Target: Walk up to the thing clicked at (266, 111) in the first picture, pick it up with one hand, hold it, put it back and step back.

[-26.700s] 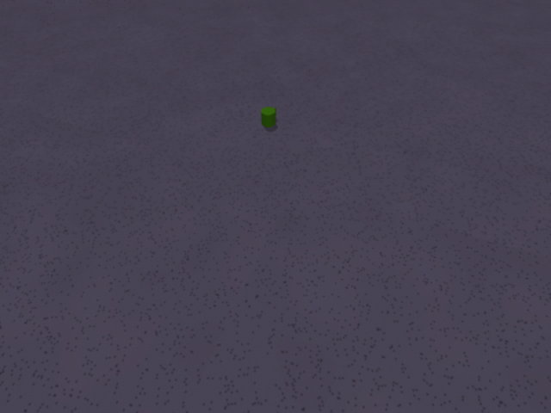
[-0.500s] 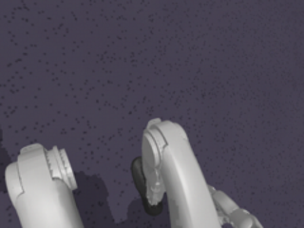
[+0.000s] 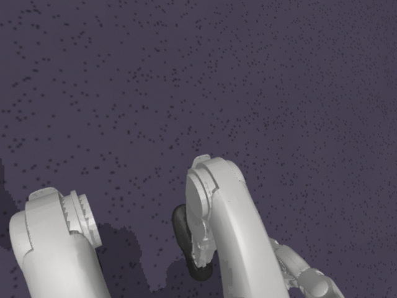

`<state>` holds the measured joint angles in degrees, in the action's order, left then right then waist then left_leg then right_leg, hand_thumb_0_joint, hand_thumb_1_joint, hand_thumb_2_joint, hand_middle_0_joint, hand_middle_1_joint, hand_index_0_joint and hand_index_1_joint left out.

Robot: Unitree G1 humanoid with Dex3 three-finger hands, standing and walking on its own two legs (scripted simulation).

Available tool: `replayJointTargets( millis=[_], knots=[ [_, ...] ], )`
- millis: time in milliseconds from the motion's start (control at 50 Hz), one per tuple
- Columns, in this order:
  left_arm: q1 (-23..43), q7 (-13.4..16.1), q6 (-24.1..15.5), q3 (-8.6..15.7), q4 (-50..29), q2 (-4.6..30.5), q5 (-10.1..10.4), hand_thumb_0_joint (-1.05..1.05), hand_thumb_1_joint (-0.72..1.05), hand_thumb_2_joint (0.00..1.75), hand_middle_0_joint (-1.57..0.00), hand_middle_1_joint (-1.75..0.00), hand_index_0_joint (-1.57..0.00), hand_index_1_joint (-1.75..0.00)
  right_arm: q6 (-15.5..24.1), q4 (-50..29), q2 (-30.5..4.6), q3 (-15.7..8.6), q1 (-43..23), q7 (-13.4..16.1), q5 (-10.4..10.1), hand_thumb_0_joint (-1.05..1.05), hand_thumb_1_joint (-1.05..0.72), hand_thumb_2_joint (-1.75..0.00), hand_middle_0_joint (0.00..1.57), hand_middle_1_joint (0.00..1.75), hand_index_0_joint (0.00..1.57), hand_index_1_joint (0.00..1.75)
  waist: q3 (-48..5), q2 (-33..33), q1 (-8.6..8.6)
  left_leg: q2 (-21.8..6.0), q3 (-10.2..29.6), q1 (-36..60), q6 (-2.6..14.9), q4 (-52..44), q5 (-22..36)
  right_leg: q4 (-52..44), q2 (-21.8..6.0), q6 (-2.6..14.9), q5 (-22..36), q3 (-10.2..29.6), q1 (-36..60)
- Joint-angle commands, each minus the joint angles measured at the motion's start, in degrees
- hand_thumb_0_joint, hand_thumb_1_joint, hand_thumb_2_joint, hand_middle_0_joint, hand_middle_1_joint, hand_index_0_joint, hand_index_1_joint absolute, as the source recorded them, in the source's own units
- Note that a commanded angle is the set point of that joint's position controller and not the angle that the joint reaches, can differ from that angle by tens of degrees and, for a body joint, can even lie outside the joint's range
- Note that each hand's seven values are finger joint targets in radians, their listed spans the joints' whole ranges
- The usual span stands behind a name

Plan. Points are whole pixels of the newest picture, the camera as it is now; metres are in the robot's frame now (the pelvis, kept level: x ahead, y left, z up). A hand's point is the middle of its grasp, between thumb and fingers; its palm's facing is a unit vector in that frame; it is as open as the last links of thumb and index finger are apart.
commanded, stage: open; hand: left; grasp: from above
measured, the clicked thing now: out of the picture +0.42 +0.38 -0.25
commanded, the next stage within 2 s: withdraw in 0.04 s
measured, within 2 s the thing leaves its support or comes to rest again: neither
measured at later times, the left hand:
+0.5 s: hand out of the picture +0.41 +0.40 -0.15, palm faces -0.30 -0.09 -0.95, open 14.2 cm
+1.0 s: hand out of the picture +0.38 +0.40 -0.05, palm faces -0.48 -0.13 -0.87, open 14.0 cm
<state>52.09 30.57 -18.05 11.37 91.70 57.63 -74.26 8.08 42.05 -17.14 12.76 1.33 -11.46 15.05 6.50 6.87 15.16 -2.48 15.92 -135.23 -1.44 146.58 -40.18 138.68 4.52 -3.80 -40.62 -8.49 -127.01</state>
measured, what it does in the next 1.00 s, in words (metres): rises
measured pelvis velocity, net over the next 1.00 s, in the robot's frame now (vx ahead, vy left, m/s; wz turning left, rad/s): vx -0.01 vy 0.00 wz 0.10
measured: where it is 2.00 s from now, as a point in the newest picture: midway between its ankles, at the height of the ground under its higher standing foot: (148, 274)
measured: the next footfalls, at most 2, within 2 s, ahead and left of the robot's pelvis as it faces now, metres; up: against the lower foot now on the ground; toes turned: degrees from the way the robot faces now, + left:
none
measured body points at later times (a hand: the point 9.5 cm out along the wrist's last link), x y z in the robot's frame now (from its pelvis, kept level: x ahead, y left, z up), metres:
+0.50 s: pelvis +0.00 +0.00 +0.01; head +0.23 +0.12 +0.38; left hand +0.43 +0.41 -0.09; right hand +0.11 -0.26 -0.08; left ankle +0.06 +0.14 -0.26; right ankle +0.10 -0.12 -0.26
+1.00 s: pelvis -0.01 +0.00 +0.07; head +0.20 +0.10 +0.45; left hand +0.40 +0.40 +0.00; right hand +0.11 -0.27 -0.03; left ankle +0.06 +0.14 -0.26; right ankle +0.10 -0.12 -0.26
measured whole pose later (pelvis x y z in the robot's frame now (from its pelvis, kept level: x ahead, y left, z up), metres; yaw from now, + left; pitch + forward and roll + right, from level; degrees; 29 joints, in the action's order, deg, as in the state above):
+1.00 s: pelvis -0.01 +0.00 +0.07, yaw +6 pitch +32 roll -9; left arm 50.4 8.2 -22.0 6.2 71.9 50.7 -68.7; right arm -1.5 39.4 -18.0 5.2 7.2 -5.9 6.5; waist -2.7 0.9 9.5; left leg -2.3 9.1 -127.5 -0.1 130.7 -36.0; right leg 126.5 1.7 -2.8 -38.7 -4.4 -120.4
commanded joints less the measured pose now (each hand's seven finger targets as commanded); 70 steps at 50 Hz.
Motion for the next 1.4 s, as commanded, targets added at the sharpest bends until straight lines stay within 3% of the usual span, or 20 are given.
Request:
replayJointTargets(
  millis=[0, 180, 260, 340, 400, 580, 600, 620, 680, 760, 840, 920, 980, 1040, 1080, 1140, 1220, 1260, 1300, 1380],
  knots=[
    [12.55, 2.36, -0.64, 1.43, -6.31, 16.07, 1.05, 0.0, -0.47, 0.96, -0.04, -1.05, -0.07, -1.03, -0.15, 0.12, -17.71, -5.19, 9.57, 0.6, -0.25, 0.0, -0.88, -0.89, 0.2, 0.3, 0.2, 0.3, -37.75, -27.38, 0.96, -1.06, -7.63, 30.63, 1.63, -14.52, 12.63, -11.98, 1.67, 4.6, 15.78, -6.59, 16.07],
    [13.98, 2.88, -0.15, 1.0, -6.54, 16.56, 0.84, 0.0, -0.51, 0.96, -0.04, -1.01, -0.07, -0.98, 0.08, -0.12, -18.0, -4.94, 9.65, 0.62, -0.11, 0.0, -0.89, -0.9, 0.2, 0.3, 0.2, 0.3, -36.31, -26.37, 1.54, -1.0, -7.74, 28.89, 1.84, -14.07, 10.87, -11.97, 1.7, 4.6, 14.59, -6.63, 15.03],
    [14.32, 3.11, 0.23, 3.75, -11.7, 19.48, 0.49, 0.0, -0.52, 0.97, -0.05, -1.0, -0.07, -0.98, 0.32, -0.66, -18.1, -5.65, 9.51, 0.56, -0.3, 0.0, -0.89, -0.9, 0.2, 0.3, 0.2, 0.3, -40.6, -32.07, -0.79, -0.87, -8.02, 32.52, 1.03, -15.76, 11.59, -11.16, 1.37, 5.15, 14.53, -6.76, 14.93],
    [10.33, 1.29, 2.84, 5.59, -20.27, 17.75, 2.14, 0.0, -0.53, 0.98, -0.05, -0.99, -0.06, -0.98, -0.04, -1.02, -16.85, -8.41, 10.3, 0.2, -1.59, 0.0, -0.9, -0.9, 0.2, 0.3, 0.2, 0.3, -46.98, -35.7, -3.92, -0.61, -9.37, 35.84, 0.91, -16.74, 15.33, -11.88, 0.82, 5.28, 17.74, -5.1, 16.47],
    [9.79, -2.0, 5.13, 4.94, -29.31, 15.68, 4.2, 0.0, -0.54, 0.99, -0.05, -0.99, -0.06, -0.99, -1.23, -1.64, -16.04, -11.3, 10.23, 0.13, -3.58, 0.0, -0.9, -0.9, 0.2, 0.3, 0.2, 0.3, -50.91, -38.02, -5.85, -0.36, -10.2, 37.77, 0.83, -19.24, 15.96, -12.67, 0.16, 5.63, 17.88, -4.01, 15.23],
    [10.0, -18.78, 10.35, -2.31, -35.13, 6.25, 8.99, 0.0, -0.52, 1.01, -0.06, -1.0, -0.06, -1.0, -6.67, -2.36, -13.38, -15.92, 16.08, 1.84, -9.23, 0.0, -0.9, -0.9, 0.2, 0.3, 0.2, 0.3, -48.2, -23.72, -5.81, 0.68, -11.15, 35.66, 3.16, -26.97, 9.51, -23.34, -0.47, 5.47, 12.5, -0.42, 19.9],
    [9.74, -20.73, 10.35, -3.87, -34.4, 4.31, 9.52, 0.0, -0.53, 1.01, -0.07, -1.0, -0.06, -1.01, -7.23, -2.63, -12.95, -15.85, 16.69, 2.24, -9.52, 0.0, -0.9, -0.9, 0.2, 0.3, 0.2, 0.3, -45.95, -21.81, -4.43, 0.86, -11.25, 34.37, 3.43, -27.39, 9.08, -24.42, -0.47, 5.42, 12.15, -0.19, 20.75],
    [9.54, -22.34, 10.15, -4.1, -34.31, 4.14, 10.25, 0.0, -0.53, 1.01, -0.07, -1.0, -0.06, -1.01, -7.68, -2.82, -12.85, -15.9, 16.66, 2.79, -9.99, 0.0, -0.9, -0.9, 0.2, 0.3, 0.2, 0.3, -44.73, -19.5, -5.14, 0.87, -11.29, 33.59, 3.7, -27.92, 8.84, -25.36, -0.55, 5.45, 11.7, 0.29, 20.63],
    [9.41, -26.23, 8.6, -6.96, -32.8, 1.44, 11.75, 0.0, -0.52, 1.01, -0.07, -1.0, -0.06, -1.01, -8.34, -3.78, -11.91, -14.91, 16.45, 4.02, -10.64, 0.0, -0.9, -0.9, 0.2, 0.3, 0.2, 0.3, -39.49, -14.92, -3.71, 0.96, -11.08, 30.9, 4.15, -29.32, 6.66, -27.06, -0.8, 5.46, 9.91, 0.73, 21.01],
    [9.69, -28.8, 4.11, -6.11, -32.25, 3.31, 12.77, 0.0, -0.52, 1.01, -0.09, -1.0, -0.08, -1.01, -8.45, -4.63, -11.29, -13.36, 15.7, 5.5, -10.69, 0.0, -0.9, -0.9, 0.2, 0.3, 0.2, 0.3, -38.75, -14.51, -4.75, 1.19, -11.57, 31.44, 4.09, -30.13, 6.2, -28.0, -1.19, 5.51, 9.23, 1.55, 21.79],
    [12.03, -26.47, -1.82, -2.76, -31.61, 7.0, 10.7, 0.0, -0.52, 1.01, -0.09, -0.99, -0.08, -1.0, -8.54, -4.31, -11.41, -12.25, 14.89, 6.39, -9.99, 0.0, -0.9, -0.9, 0.2, 0.3, 0.2, 0.3, -41.55, -17.42, -5.6, 1.14, -11.57, 34.05, 3.22, -29.96, 7.84, -26.27, -1.4, 5.65, 10.01, 1.26, 21.12],
    [13.12, -20.1, -5.03, -1.63, -26.71, 8.06, 6.58, 0.0, -0.54, 1.02, -0.08, -1.0, -0.07, -1.02, -9.44, -3.81, -12.46, -11.22, 14.74, 6.08, -8.61, 0.0, -0.9, -0.9, 0.2, 0.3, 0.2, 0.3, -42.58, -18.82, -5.04, 1.06, -11.65, 35.37, 3.01, -28.08, 11.23, -24.76, -1.05, 5.58, 12.01, 0.25, 19.01],
    [15.51, -15.17, -5.0, -1.38, -22.44, 8.88, 3.43, 0.0, -0.55, 1.02, -0.07, -1.02, -0.06, -1.02, -9.96, -3.05, -13.13, -10.69, 15.09, 5.56, -7.38, 0.0, -0.9, -0.9, 0.2, 0.3, 0.2, 0.3, -42.42, -21.11, -3.66, 1.15, -11.71, 35.84, 2.92, -26.8, 11.59, -23.54, -1.05, 5.5, 11.73, -0.4, 17.12],
    [20.94, -11.36, -4.63, 0.37, -22.47, 12.74, 0.67, 0.0, -0.54, 1.01, -0.07, -1.02, -0.07, -1.02, -9.73, -2.32, -13.89, -10.4, 15.02, 5.27, -6.46, 0.0, -0.9, -0.9, 0.2, 0.3, 0.2, 0.3, -45.03, -26.05, -3.82, 1.07, -11.01, 38.44, 2.32, -26.49, 10.21, -20.84, -1.2, 5.83, 10.27, -1.56, 14.32],
    [23.42, -9.06, -4.07, 2.32, -23.1, 15.8, -0.42, 0.0, -0.53, 1.0, -0.07, -1.01, -0.08, -1.01, -9.39, -2.35, -14.3, -10.59, 15.0, 5.24, -6.02, 0.0, -0.9, -0.9, 0.2, 0.3, 0.2, 0.3, -47.5, -29.17, -4.19, 1.29, -11.16, 39.71, 1.96, -26.18, 9.14, -20.02, -1.36, 5.93, 9.43, -1.71, 13.59],
    [24.33, -6.97, -1.93, 2.42, -22.26, 15.4, -1.05, 0.0, -0.54, 1.0, -0.07, -1.01, -0.07, -1.0, -8.59, -1.8, -14.35, -11.35, 15.06, 5.56, -5.68, 0.0, -0.9, -0.9, 0.2, 0.3, 0.2, 0.3, -48.07, -31.67, -3.44, 1.4, -10.89, 40.29, 1.84, -26.9, 6.13, -19.05, -1.7, 5.76, 7.5, -2.07, 11.67],
    [23.69, -7.5, 1.78, 2.58, -26.78, 15.25, 0.85, 0.0, -0.42, 0.96, -0.16, -0.91, -0.18, -0.9, -7.33, -1.8, -14.31, -13.01, 16.67, 5.54, -6.22, 0.0, -0.89, -0.89, 0.2, 0.3, 0.2, 0.3, -53.88, -33.99, -4.23, 1.34, -11.63, 42.67, 1.92, -27.03, 8.07, -19.98, -2.06, 5.83, 9.64, -1.2, 13.48],
    [21.11, -9.23, 3.86, 1.12, -25.8, 12.65, 2.48, 0.0, -0.41, 0.96, -0.19, -0.89, -0.2, -0.88, -7.0, -1.66, -13.85, -13.76, 17.68, 5.38, -6.77, 0.0, -0.89, -0.89, 0.2, 0.3, 0.2, 0.3, -53.09, -31.76, -4.03, 1.43, -11.82, 41.41, 2.21, -27.76, 7.88, -21.29, -2.1, 5.78, 10.04, -0.8, 14.73],
    [19.93, -11.79, 5.55, -0.03, -28.49, 10.66, 4.66, 0.0, -0.25, 1.0, -0.24, -0.76, -0.21, -0.78, -7.3, -1.72, -13.5, -14.51, 18.89, 5.27, -7.62, 0.0, -0.89, -0.89, 0.2, 0.3, 0.2, 0.3, -54.22, -29.77, -4.26, 1.44, -12.0, 41.2, 2.55, -28.61, 8.33, -23.18, -2.0, 5.7, 10.78, -0.52, 16.92],
    [10.43, -17.89, 8.58, -0.3, -34.61, 6.83, 10.97, 0.0, 0.06, 0.93, -0.22, -0.58, -0.2, -0.6, -8.05, -3.17, -12.6, -16.62, 20.1, 5.09, -9.85, 0.0, -0.89, -0.9, 0.2, 0.3, 0.2, 0.3, -58.45, -26.87, -7.65, 1.44, -11.83, 45.97, 2.84, -32.01, 12.65, -26.14, -1.95, 5.52, 13.67, 0.47, 22.61]
  ],
)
